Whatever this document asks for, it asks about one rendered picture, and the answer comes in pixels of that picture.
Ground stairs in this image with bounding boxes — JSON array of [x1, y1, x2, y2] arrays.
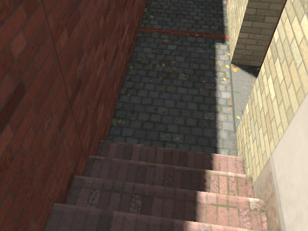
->
[[44, 140, 269, 231]]

